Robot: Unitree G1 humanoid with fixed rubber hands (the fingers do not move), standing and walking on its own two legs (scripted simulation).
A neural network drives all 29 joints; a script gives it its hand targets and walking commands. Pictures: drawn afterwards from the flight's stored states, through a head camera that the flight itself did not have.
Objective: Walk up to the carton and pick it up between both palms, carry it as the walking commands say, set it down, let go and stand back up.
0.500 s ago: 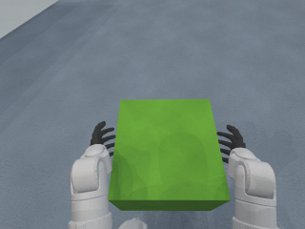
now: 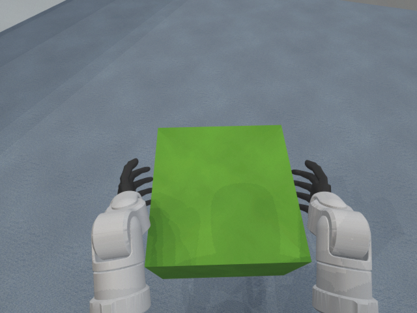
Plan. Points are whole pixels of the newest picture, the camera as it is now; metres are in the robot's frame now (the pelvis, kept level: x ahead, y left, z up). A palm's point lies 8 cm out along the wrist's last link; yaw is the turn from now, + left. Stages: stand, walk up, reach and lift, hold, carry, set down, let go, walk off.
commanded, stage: carry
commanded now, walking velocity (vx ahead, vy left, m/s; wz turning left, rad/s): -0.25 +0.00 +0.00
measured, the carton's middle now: (221, 202) +0.33 +0.02 +0.00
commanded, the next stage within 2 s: none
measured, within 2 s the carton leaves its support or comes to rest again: neither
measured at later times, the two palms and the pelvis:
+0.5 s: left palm out of the picture +0.07 +0.17 +0.07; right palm out of the picture +0.06 -0.16 +0.08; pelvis -0.22 +0.00 -0.01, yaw +0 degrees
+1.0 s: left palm out of the picture -0.14 +0.12 +0.08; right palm out of the picture -0.18 -0.21 +0.07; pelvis -0.44 -0.01 +0.00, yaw -2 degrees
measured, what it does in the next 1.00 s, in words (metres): walks backwards: right foot, then left foot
